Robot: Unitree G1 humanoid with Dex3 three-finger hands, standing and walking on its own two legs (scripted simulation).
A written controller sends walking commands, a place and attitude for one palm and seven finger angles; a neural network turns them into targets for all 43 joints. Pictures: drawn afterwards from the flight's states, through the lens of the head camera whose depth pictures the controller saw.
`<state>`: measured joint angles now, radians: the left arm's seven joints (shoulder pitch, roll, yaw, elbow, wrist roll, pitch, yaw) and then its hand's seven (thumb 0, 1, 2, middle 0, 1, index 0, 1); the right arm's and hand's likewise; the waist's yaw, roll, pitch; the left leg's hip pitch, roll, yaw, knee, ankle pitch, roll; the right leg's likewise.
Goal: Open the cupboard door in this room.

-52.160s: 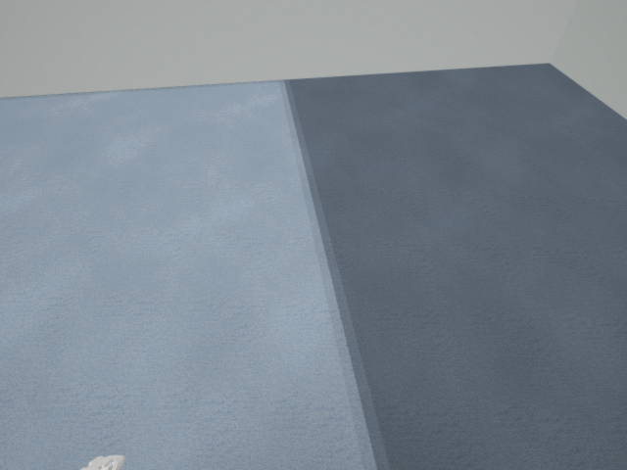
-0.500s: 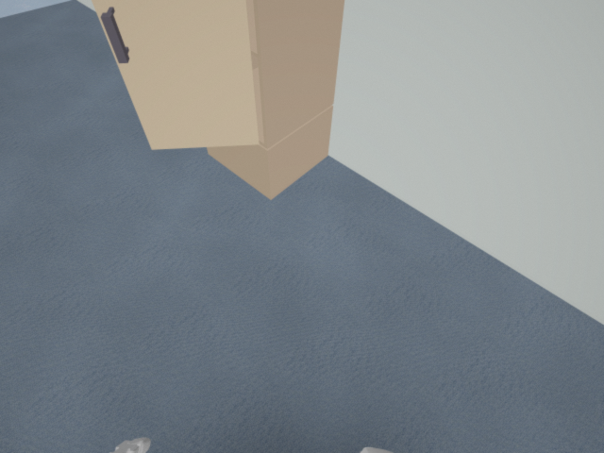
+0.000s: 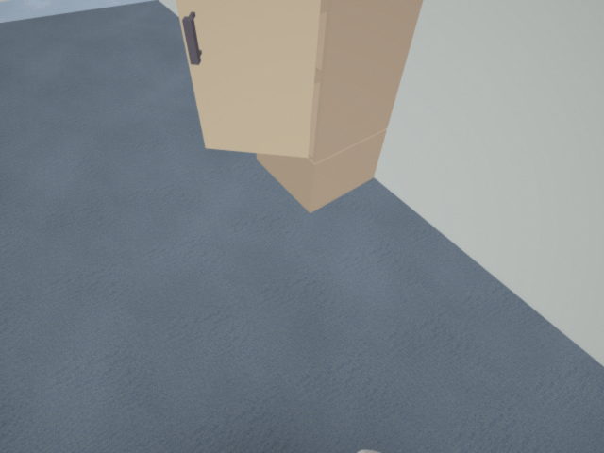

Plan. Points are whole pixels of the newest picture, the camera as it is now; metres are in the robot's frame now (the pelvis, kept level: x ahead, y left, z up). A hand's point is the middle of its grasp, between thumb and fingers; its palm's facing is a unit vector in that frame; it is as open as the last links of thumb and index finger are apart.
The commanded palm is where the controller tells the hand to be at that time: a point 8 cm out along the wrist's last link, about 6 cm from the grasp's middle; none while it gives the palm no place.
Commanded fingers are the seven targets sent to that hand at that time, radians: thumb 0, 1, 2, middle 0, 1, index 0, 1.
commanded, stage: take the last steps up to it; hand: left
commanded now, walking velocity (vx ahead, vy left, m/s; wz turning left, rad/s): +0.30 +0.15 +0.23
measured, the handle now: (194, 38) +1.12 +0.39 -0.02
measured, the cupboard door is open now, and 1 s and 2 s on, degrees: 48 48 48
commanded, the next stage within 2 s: come to a stop and stand still in 1.36 s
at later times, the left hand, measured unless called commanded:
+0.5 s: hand out of the picture +0.06 +0.19 -0.17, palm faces +0.24 -0.96 -0.16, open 7.4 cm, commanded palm none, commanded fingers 0.00 0.90 0.90 -0.20 -0.30 -0.20 -0.30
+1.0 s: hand (166, 309) +0.36 +0.27 -0.15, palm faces +0.15 -0.96 -0.22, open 7.3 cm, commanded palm none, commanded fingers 0.00 0.90 0.90 -0.20 -0.30 -0.20 -0.30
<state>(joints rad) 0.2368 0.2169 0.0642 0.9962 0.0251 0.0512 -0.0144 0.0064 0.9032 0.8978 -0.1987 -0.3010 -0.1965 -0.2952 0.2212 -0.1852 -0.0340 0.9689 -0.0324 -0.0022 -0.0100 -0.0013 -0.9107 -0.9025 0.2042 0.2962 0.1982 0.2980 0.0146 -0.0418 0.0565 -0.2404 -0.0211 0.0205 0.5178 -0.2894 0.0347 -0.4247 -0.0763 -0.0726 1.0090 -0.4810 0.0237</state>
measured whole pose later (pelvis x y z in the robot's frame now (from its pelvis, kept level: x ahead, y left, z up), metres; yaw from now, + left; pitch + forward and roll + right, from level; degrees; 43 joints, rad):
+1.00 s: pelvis +0.32 +0.08 +0.01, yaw +5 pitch +0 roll +1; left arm 0.26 0.15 0.05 0.98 0.02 -0.06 0.01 0.00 0.92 0.90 -0.20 -0.30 -0.20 -0.30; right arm 0.27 -0.20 -0.06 1.08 -0.03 0.01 0.02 0.00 -0.92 -0.90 0.20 0.30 0.20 0.30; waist 0.00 0.02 0.03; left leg -0.45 0.06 0.06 1.01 -0.32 -0.03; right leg -0.22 -0.05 -0.14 0.47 -0.26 -0.03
